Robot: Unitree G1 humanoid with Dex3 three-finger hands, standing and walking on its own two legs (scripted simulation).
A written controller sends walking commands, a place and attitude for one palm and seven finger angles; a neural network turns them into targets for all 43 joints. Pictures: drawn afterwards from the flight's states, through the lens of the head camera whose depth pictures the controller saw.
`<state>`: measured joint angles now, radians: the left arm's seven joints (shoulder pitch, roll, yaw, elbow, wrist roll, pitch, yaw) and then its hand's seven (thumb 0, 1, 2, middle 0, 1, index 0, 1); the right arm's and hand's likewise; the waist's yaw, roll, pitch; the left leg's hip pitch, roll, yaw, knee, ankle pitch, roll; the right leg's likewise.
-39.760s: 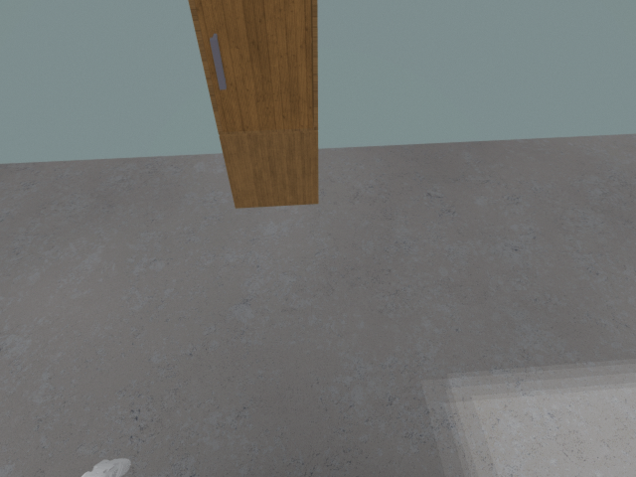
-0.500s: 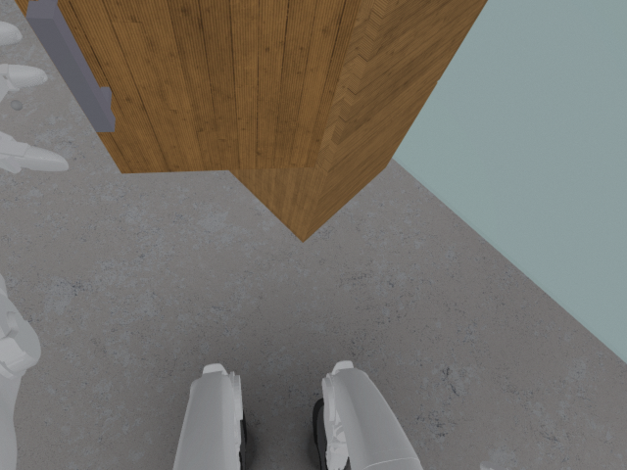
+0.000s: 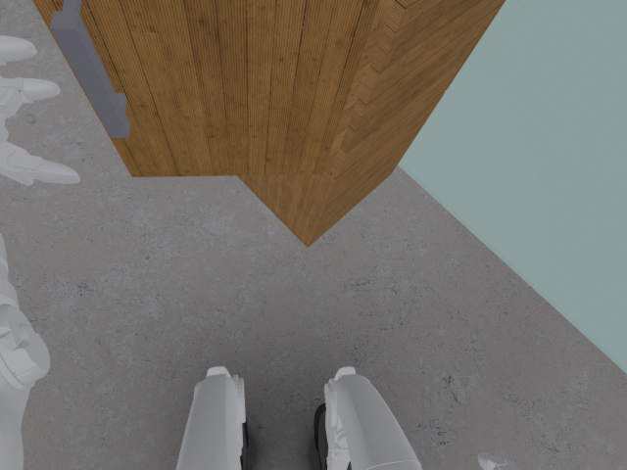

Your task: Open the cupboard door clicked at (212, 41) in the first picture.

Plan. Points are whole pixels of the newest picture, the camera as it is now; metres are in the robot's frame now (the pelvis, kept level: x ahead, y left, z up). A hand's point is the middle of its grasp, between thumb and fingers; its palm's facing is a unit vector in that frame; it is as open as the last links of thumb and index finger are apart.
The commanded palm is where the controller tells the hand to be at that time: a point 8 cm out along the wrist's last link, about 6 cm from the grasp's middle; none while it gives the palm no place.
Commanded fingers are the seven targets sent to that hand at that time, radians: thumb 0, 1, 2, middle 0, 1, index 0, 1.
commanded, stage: move the hooked fingers beside the handle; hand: left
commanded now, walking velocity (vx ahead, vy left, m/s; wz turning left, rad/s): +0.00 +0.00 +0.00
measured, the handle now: (99, 71) +0.56 +0.23 +0.07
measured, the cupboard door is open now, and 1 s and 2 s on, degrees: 52 52 52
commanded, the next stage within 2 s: slide the fingers in behind the handle in 0.18 s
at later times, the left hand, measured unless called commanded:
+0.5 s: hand (48, 120) +0.49 +0.27 +0.06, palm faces +0.05 -1.00 -0.02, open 13.9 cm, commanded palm +0.48 +0.30 +0.06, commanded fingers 0.00 -0.50 0.30 -0.30 -1.20 -0.30 -1.20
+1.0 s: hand (83, 121) +0.49 +0.24 +0.06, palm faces +0.05 -1.00 -0.01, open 13.9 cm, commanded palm +0.48 +0.27 +0.06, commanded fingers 0.00 -0.50 0.30 -0.30 -1.20 -0.30 -1.20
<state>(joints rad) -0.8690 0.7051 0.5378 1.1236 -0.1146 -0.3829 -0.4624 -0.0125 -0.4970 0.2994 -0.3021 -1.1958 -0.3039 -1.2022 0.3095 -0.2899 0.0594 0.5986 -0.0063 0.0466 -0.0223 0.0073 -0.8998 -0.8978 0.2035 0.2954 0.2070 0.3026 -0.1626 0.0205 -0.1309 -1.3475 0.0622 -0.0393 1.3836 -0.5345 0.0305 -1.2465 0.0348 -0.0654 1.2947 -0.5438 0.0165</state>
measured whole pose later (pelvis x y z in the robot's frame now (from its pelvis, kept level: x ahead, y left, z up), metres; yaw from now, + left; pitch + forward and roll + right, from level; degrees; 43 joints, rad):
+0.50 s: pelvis +0.00 +0.00 +0.00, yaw +0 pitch +27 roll -6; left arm -0.87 0.67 0.50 1.13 -0.12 -0.40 -0.43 -0.01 -0.50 0.30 -0.30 -1.20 -0.30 -1.20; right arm 0.32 -0.28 0.06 0.61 -0.01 0.05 -0.02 0.01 -0.90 -0.90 0.20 0.30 0.21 0.30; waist -0.16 0.02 -0.13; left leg -1.33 0.06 -0.04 1.37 -0.53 0.03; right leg -1.23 0.03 -0.07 1.29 -0.54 0.01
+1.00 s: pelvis +0.00 -0.01 +0.01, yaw +1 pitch +27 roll -5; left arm -0.84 0.57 0.45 1.11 -0.12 -0.42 -0.34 -0.01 -0.50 0.30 -0.30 -1.20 -0.30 -1.20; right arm 0.32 -0.27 0.05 0.62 -0.01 0.05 -0.01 0.01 -0.90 -0.90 0.20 0.30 0.21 0.30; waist -0.16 0.03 -0.14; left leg -1.29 0.05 -0.03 1.35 -0.52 0.02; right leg -1.20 0.03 -0.06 1.28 -0.54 0.01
